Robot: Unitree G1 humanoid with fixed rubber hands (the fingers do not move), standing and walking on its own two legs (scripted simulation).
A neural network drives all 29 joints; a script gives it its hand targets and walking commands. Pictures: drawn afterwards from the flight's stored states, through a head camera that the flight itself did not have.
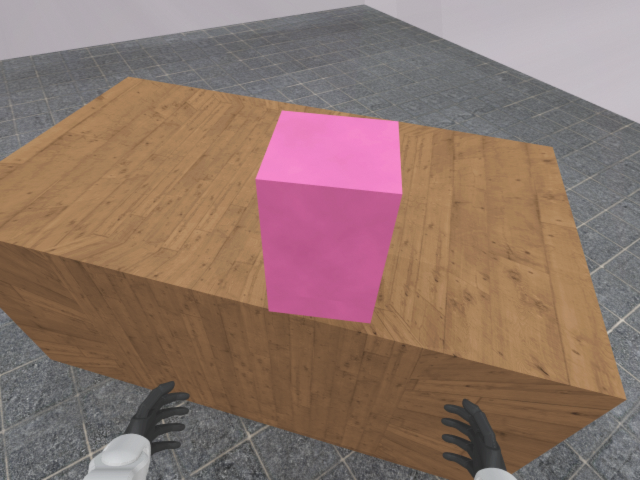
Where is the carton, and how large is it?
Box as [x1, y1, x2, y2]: [255, 111, 401, 322]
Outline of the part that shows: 282,111 255,179 268,308 271,311 370,322 401,197 398,123 397,121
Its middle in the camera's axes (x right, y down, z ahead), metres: +0.01 -0.03 +0.65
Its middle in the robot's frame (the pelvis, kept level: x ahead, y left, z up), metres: +0.50 +0.04 +0.03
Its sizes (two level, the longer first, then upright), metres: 0.186 0.184 0.297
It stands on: a pedestal, 0.64 m high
